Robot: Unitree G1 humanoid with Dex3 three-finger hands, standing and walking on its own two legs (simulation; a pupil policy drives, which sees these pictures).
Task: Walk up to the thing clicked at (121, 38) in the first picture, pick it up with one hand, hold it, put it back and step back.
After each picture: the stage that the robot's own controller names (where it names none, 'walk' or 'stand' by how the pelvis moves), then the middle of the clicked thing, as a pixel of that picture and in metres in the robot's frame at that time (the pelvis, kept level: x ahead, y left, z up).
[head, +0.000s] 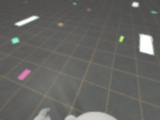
stand; (121, 39) +2.11 -0.77 -0.72
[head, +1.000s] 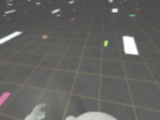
walk; (105, 43) +2.04 -0.26 -0.69
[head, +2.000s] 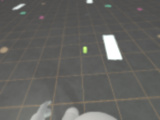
walk; (85, 49) +1.42 +0.21 -0.71
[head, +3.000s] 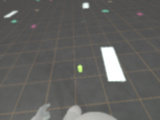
walk; (80, 68) +0.92 +0.26 -0.72
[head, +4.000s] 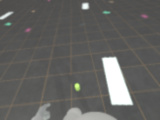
walk; (77, 87) +0.55 +0.23 -0.71
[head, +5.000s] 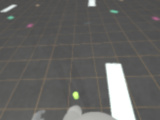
stand; (75, 95) +0.39 +0.21 -0.70
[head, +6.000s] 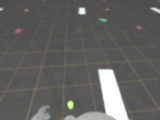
stand; (70, 105) +0.32 +0.20 -0.72
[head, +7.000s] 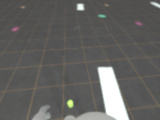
stand; (70, 103) +0.31 +0.20 -0.72
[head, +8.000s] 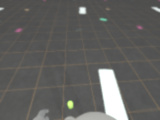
stand; (70, 104) +0.32 +0.20 -0.73
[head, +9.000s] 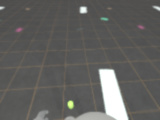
stand; (70, 104) +0.32 +0.20 -0.73
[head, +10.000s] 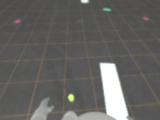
go down; (71, 98) +0.33 +0.20 -0.72
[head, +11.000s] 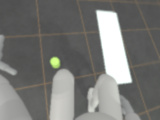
go down; (55, 63) +0.40 +0.25 -0.28
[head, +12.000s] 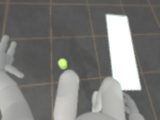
close in; (62, 64) +0.39 +0.24 -0.29
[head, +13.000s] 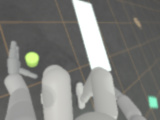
close in; (32, 60) +0.38 +0.28 -0.21
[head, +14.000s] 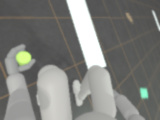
close; (24, 59) +0.38 +0.29 -0.21
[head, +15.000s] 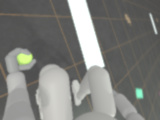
lift; (24, 59) +0.37 +0.29 -0.22
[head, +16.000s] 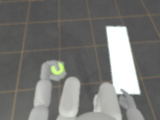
lift; (59, 71) +0.32 +0.22 -0.03
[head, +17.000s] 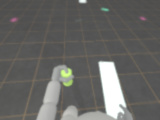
hold; (67, 77) +0.32 +0.16 +0.00
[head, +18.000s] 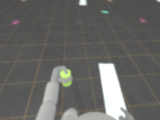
hold; (66, 78) +0.32 +0.17 -0.01
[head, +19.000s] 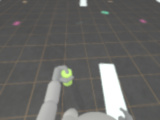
hold; (67, 77) +0.32 +0.17 -0.01
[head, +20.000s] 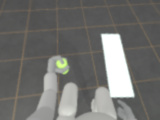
crouch; (62, 66) +0.38 +0.20 -0.08
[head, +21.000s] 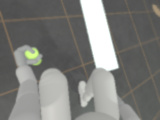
lower; (34, 57) +0.39 +0.28 -0.21
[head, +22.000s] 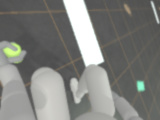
lower; (14, 54) +0.41 +0.31 -0.22
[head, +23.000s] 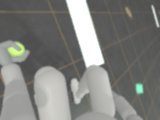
lower; (17, 53) +0.40 +0.31 -0.22
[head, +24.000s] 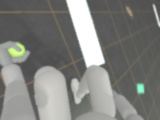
lower; (18, 53) +0.40 +0.31 -0.22
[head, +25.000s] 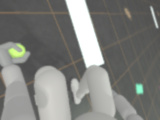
lower; (18, 54) +0.40 +0.31 -0.22
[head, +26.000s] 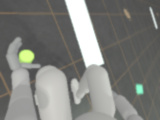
withdraw; (26, 58) +0.39 +0.27 -0.22
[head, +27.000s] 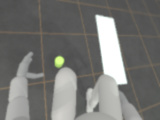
walk; (59, 62) +0.40 +0.23 -0.28
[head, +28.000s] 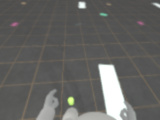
stand; (71, 101) +0.34 +0.17 -0.64
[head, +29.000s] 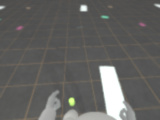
stand; (71, 101) +0.35 +0.18 -0.67
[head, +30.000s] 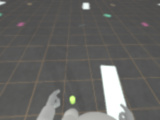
stand; (72, 100) +0.35 +0.18 -0.67
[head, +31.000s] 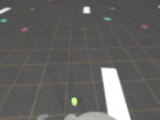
walk; (74, 101) +0.36 +0.17 -0.72
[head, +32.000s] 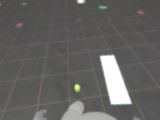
walk; (77, 88) +0.48 +0.20 -0.70
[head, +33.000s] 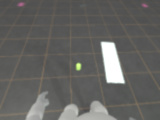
walk; (78, 66) +0.75 +0.14 -0.69
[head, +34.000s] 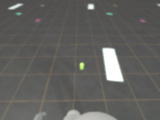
stand; (81, 66) +1.00 +0.19 -0.70
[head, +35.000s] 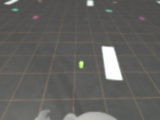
stand; (81, 64) +0.99 +0.16 -0.72
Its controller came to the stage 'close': yes
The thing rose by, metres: 0.70
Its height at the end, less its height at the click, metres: +0.00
